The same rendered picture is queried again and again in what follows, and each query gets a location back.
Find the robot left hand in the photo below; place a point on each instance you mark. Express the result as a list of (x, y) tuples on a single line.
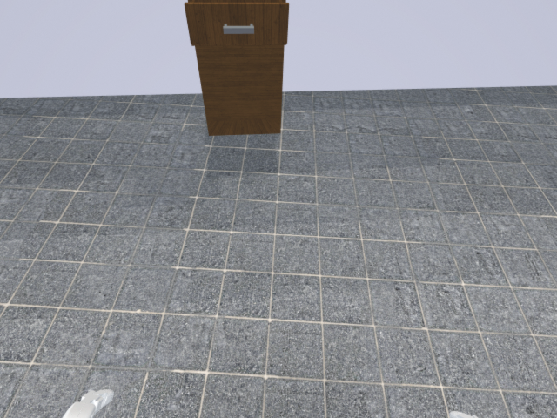
[(90, 404)]

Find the handle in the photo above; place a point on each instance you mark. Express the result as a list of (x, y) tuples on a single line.
[(238, 29)]

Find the cabinet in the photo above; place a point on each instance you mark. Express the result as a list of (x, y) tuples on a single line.
[(241, 87)]

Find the drawer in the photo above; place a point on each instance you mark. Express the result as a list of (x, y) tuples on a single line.
[(206, 18)]

